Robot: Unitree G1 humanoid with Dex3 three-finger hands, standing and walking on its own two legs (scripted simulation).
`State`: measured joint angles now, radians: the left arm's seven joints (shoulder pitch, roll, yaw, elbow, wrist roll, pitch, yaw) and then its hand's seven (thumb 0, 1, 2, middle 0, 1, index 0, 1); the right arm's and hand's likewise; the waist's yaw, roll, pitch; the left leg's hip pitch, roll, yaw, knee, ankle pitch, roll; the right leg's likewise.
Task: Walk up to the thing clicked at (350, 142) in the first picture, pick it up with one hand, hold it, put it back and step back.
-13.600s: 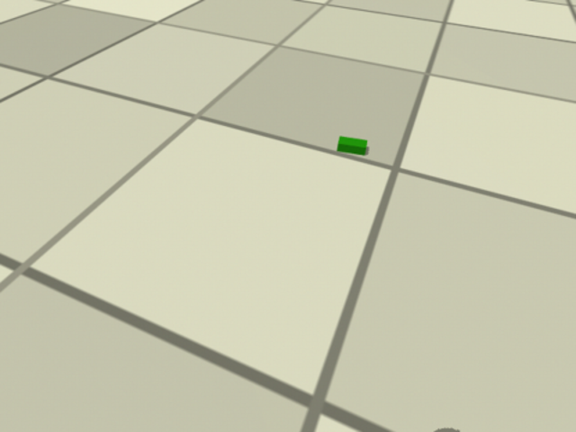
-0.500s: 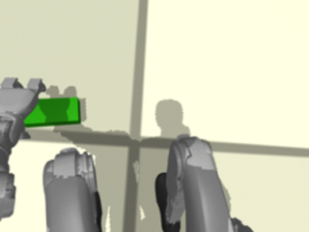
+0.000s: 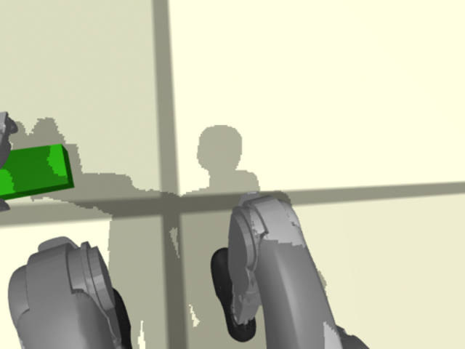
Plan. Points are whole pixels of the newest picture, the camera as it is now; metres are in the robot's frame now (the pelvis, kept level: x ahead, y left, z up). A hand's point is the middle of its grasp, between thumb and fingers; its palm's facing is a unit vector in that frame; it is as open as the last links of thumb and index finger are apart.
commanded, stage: rest palm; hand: left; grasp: from above
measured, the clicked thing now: (18, 174) +0.45 +0.28 -0.28
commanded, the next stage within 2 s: close in 1.12 s
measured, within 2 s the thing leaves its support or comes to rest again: neither
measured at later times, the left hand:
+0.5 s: hand (1, 174) +0.44 +0.29 -0.24, palm faces -0.46 -0.09 -0.88, open 14.2 cm
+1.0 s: hand (12, 175) +0.44 +0.28 -0.24, palm faces -0.43 -0.05 -0.90, open 14.2 cm
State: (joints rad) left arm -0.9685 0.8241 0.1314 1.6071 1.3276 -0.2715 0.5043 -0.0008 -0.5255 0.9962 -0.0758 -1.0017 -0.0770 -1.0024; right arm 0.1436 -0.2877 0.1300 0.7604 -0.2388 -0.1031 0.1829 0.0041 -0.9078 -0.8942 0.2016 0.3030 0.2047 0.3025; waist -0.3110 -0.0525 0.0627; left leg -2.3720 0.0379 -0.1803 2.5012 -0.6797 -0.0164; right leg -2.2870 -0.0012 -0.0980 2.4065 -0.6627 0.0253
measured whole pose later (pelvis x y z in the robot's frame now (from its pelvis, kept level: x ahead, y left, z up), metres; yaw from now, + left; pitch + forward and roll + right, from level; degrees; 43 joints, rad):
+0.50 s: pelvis +0.01 +0.01 -0.01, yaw -3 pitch +28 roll -11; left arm -0.97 0.88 0.16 1.72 1.35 -0.24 0.64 0.00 -0.52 1.01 -0.08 -0.97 -0.07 -0.97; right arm 0.07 -0.31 0.17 0.75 -0.31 -0.21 0.26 0.00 -0.90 -0.89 0.20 0.30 0.20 0.30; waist -0.34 -0.09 0.09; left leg -2.37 0.04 -0.23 2.57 -0.72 -0.01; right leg -2.27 0.02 -0.13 2.44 -0.68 0.04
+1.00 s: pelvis +0.00 +0.01 -0.01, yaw -4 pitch +27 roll -12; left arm -0.97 0.88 0.09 1.75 1.34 -0.23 0.72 0.00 -0.52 1.00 -0.08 -0.97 -0.07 -0.98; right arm 0.06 -0.33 0.22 0.76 -0.33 -0.27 0.31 0.00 -0.90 -0.90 0.20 0.30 0.20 0.30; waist -0.35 -0.11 0.12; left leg -2.36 0.04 -0.26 2.58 -0.72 -0.01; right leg -2.25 0.03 -0.15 2.42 -0.67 0.05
